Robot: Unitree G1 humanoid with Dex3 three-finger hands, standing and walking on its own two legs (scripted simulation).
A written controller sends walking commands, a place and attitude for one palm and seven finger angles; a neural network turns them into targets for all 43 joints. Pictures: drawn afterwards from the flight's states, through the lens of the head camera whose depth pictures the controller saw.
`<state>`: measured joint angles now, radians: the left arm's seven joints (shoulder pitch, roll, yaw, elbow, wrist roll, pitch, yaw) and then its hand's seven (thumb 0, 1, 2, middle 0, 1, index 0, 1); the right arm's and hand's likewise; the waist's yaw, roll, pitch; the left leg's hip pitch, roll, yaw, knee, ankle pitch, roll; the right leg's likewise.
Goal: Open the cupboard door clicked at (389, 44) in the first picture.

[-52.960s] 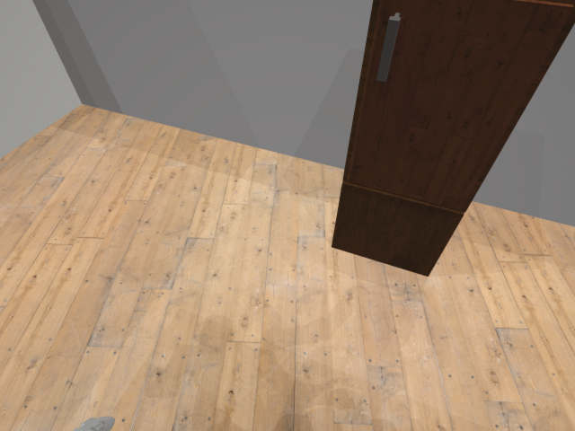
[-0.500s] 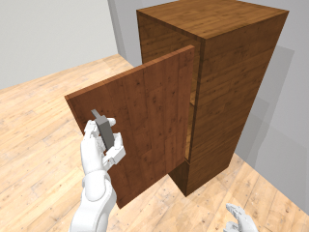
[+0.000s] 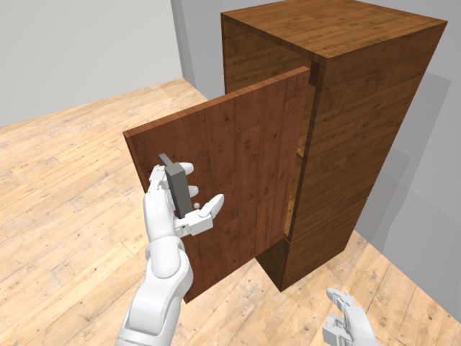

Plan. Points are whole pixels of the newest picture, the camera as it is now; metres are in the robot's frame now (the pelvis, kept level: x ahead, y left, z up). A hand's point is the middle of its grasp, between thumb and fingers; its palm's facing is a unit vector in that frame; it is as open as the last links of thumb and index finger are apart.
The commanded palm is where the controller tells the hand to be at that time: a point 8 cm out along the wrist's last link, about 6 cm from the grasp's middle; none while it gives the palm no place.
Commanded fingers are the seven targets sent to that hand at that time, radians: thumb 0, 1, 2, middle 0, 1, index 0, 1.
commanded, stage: open thumb and fingers to let go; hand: left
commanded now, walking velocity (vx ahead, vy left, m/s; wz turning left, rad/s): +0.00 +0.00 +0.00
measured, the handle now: (176, 192) +0.33 +0.13 +0.13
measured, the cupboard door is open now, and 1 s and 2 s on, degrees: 94 99 97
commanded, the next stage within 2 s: slide the hand sideways off the handle in 0.46 s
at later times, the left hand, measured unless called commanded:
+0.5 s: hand (193, 205) +0.30 +0.09 +0.13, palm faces +0.31 -0.95 +0.01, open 14.3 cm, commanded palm +0.25 +0.12 +0.13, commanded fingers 0.00 -0.50 0.30 -0.15 -0.30 -0.15 -0.30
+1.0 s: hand (197, 230) +0.25 +0.08 +0.13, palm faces -0.12 -0.99 +0.01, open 16.0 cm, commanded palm +0.22 +0.15 +0.13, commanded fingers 0.00 -0.50 0.30 -0.15 -0.30 -0.15 -0.30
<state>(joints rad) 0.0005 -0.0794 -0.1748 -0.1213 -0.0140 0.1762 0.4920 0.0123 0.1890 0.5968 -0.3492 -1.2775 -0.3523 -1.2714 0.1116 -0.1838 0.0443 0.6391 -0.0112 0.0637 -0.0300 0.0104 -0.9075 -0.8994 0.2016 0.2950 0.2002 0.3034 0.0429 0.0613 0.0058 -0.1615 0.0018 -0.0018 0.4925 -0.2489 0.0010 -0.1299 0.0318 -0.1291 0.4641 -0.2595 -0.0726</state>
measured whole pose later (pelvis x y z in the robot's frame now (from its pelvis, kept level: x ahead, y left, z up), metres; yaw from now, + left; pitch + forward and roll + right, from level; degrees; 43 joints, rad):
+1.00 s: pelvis -0.01 +0.03 +0.00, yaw -2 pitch -5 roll +0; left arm 0.08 0.06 -0.20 -0.21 -0.11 0.16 0.09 -0.01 -0.50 0.30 -0.22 -0.36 -0.20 -0.36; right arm 0.17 -0.20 0.08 0.56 0.03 0.06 -0.01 0.01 -0.91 -0.90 0.20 0.30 0.20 0.30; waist 0.02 0.04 -0.01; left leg -0.18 -0.02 0.04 0.53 -0.26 0.04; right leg -0.18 0.00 -0.09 0.53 -0.27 -0.04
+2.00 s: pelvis +0.02 +0.01 -0.01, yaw +0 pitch -2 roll -1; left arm 0.56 0.23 0.12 -0.44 -0.28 -0.06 -0.21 -0.01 -0.50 0.30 -0.16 -0.30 -0.15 -0.30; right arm 0.23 -0.24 0.04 0.59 0.05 -0.26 -0.06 0.01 -0.91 -0.90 0.20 0.30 0.20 0.30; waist 0.05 0.06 -0.04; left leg -0.25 0.01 0.00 0.61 -0.33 0.01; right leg -0.21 0.03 -0.12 0.56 -0.32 -0.06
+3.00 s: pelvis +0.03 +0.03 +0.01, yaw -2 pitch -5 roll -1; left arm 0.49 0.33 0.28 -0.40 -0.07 -0.07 0.12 0.00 0.49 0.73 -0.20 -0.30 -0.19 -0.30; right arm 0.19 -0.23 0.02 0.63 0.01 -0.08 -0.06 0.01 -0.91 -0.90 0.20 0.30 0.20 0.30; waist 0.06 0.06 0.03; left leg -0.06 -0.02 0.04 0.40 -0.26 0.04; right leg -0.04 0.02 -0.07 0.36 -0.24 -0.03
